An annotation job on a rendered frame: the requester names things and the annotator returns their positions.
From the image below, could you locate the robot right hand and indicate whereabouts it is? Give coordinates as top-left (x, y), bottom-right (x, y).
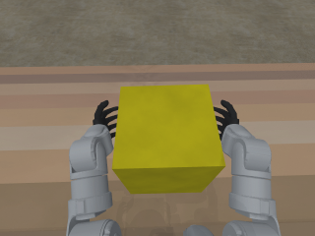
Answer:
top-left (214, 100), bottom-right (239, 140)

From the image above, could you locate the left robot forearm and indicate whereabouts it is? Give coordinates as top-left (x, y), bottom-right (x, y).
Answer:
top-left (66, 124), bottom-right (114, 236)

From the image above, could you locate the right robot thigh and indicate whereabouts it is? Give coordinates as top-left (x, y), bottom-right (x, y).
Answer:
top-left (183, 225), bottom-right (214, 236)

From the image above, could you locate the right robot forearm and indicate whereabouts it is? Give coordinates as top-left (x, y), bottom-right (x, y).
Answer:
top-left (221, 124), bottom-right (282, 236)

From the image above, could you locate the carton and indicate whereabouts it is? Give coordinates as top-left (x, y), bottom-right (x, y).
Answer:
top-left (111, 84), bottom-right (226, 195)

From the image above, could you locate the robot left upper arm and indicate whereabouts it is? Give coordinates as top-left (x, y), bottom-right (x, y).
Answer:
top-left (69, 218), bottom-right (122, 236)

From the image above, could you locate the robot right upper arm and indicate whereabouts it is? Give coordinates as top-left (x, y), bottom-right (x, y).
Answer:
top-left (221, 220), bottom-right (279, 236)

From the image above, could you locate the robot left hand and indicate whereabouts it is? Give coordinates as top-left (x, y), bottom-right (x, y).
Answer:
top-left (93, 100), bottom-right (119, 138)

